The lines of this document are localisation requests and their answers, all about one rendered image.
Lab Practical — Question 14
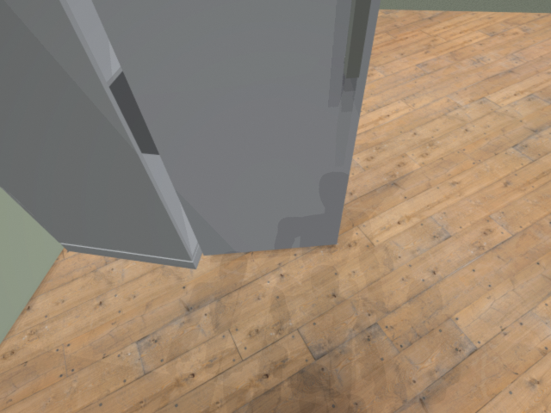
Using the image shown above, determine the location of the handle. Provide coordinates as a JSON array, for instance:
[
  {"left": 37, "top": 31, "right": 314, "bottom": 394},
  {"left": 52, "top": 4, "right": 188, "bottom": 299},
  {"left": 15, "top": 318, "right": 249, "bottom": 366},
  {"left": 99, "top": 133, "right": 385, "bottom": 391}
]
[{"left": 344, "top": 0, "right": 371, "bottom": 78}]

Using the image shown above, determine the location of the fridge door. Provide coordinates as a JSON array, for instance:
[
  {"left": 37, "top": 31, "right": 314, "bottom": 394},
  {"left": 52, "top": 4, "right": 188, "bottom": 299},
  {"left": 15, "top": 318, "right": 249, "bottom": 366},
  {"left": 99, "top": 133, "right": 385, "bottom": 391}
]
[{"left": 92, "top": 0, "right": 381, "bottom": 256}]

